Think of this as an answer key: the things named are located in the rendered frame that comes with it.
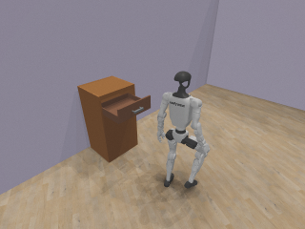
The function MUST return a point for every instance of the robot left shin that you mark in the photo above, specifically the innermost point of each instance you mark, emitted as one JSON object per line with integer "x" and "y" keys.
{"x": 169, "y": 167}

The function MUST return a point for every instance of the robot right upper arm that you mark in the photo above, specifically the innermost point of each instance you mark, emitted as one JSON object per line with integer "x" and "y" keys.
{"x": 196, "y": 112}

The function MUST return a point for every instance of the handle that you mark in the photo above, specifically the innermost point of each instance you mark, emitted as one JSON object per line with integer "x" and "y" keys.
{"x": 139, "y": 110}

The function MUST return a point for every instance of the right robot forearm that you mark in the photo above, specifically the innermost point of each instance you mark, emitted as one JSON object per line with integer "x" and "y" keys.
{"x": 199, "y": 136}

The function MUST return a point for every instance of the left robot forearm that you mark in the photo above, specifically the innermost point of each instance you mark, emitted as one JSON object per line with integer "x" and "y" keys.
{"x": 160, "y": 123}

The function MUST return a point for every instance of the cabinet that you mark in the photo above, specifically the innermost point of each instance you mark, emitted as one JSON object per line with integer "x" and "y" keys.
{"x": 107, "y": 138}

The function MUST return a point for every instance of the robot right shin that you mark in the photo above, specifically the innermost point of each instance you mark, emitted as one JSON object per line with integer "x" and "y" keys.
{"x": 197, "y": 163}

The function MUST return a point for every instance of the robot left upper arm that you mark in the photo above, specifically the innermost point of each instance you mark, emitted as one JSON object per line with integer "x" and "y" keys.
{"x": 164, "y": 105}

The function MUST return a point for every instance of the robot right hand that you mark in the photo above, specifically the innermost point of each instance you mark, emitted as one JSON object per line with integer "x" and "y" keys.
{"x": 205, "y": 149}

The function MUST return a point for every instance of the robot shin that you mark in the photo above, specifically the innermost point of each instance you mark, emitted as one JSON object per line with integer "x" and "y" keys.
{"x": 197, "y": 163}
{"x": 169, "y": 167}

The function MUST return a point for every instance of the drawer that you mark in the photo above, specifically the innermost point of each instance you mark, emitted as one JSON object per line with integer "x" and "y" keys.
{"x": 120, "y": 109}

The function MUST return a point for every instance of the robot left hand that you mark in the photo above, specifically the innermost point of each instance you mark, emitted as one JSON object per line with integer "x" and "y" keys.
{"x": 159, "y": 135}

